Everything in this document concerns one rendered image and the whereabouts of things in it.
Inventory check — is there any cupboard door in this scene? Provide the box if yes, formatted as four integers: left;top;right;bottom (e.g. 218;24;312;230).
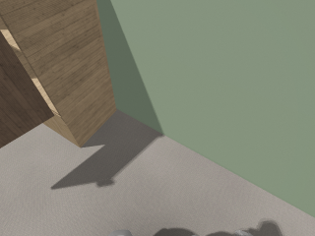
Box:
0;30;55;148

